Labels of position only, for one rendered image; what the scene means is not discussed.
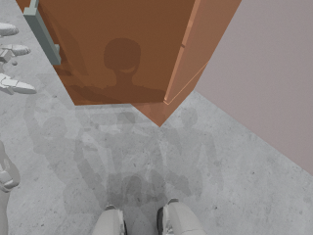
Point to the cupboard door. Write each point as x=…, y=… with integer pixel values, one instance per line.
x=115, y=51

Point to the left robot thigh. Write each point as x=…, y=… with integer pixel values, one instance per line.
x=110, y=222

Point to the left robot hand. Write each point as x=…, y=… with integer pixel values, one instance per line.
x=7, y=84

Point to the handle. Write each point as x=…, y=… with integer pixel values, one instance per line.
x=40, y=31

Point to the left robot upper arm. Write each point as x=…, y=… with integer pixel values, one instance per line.
x=9, y=178

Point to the right robot shin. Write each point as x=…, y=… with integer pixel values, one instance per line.
x=165, y=231

